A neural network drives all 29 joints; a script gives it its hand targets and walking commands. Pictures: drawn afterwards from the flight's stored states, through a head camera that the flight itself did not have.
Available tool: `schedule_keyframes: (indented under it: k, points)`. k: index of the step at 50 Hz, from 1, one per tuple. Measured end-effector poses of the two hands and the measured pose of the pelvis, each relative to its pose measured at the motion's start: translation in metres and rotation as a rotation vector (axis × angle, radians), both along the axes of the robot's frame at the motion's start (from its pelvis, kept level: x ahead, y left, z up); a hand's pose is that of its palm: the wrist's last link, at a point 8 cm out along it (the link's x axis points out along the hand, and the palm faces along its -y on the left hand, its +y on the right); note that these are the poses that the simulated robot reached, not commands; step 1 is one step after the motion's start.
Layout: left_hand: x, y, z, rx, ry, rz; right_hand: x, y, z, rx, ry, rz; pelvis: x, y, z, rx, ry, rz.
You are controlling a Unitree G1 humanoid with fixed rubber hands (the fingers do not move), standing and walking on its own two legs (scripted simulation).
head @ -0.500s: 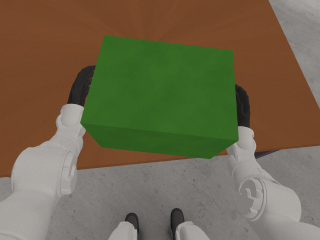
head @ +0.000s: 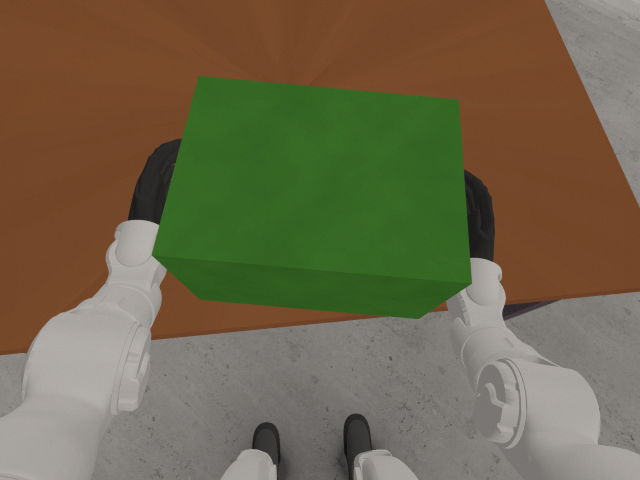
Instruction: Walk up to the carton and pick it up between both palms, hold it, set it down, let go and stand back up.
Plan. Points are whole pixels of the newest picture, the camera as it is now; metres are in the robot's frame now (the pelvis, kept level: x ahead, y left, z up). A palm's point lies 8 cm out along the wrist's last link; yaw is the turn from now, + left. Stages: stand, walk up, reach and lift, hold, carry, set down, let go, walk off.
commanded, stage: reach and lift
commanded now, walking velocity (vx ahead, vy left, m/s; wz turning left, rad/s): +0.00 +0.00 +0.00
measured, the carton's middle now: (318, 208) +0.44 -0.01 -0.03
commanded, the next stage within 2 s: none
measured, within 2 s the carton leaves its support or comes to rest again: leaves its support in 0.44 s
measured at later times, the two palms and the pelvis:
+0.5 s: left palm (151, 222) +0.41 +0.19 +0.01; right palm (487, 253) +0.36 -0.22 -0.01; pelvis +0.00 +0.01 +0.00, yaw +1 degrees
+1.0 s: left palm (88, 170) +0.40 +0.19 +0.13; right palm (536, 210) +0.37 -0.21 +0.11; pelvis +0.00 +0.01 +0.02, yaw +1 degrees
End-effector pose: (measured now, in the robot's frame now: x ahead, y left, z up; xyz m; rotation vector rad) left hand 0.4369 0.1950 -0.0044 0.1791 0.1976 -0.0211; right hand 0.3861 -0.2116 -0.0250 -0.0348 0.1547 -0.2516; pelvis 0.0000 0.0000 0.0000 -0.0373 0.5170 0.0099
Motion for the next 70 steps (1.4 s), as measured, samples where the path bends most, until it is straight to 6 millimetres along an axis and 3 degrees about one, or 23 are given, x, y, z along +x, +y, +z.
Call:
schedule_keyframes:
  k: [13, 24, 36, 48, 58, 70]
  points:
    - [-0.006, -0.001, 0.0, -0.027, 0.012, 0.017, -0.005, -0.002, 0.002, -0.011, 0.046, 0.01, 0.0, 0.004, -0.001, -0.008, -0.009, 0.0]
    - [-0.025, -0.007, 0.008, -0.055, 0.041, 0.044, -0.02, -0.006, 0.01, 0.032, 0.085, 0.024, 0.003, 0.009, -0.003, -0.011, -0.043, 0.014]
    - [-0.031, -0.013, 0.06, -0.056, 0.023, 0.02, -0.033, -0.011, 0.062, 0.081, 0.079, -0.008, 0.003, 0.009, 0.004, 0.015, -0.163, 0.02]
    - [-0.033, -0.004, 0.134, -0.074, -0.02, 0.059, -0.022, -0.003, 0.126, 0.104, 0.042, 0.021, -0.001, 0.007, 0.019, 0.027, -0.351, 0.01]
    - [-0.048, 0.003, 0.141, -0.099, -0.001, 0.092, -0.023, 0.003, 0.134, 0.101, 0.061, 0.053, 0.001, 0.001, 0.023, 0.03, -0.424, 0.02]
    - [-0.06, -0.004, 0.14, -0.124, 0.013, 0.104, -0.034, -0.005, 0.141, 0.082, 0.075, 0.054, 0.005, -0.003, 0.024, 0.028, -0.436, 0.014]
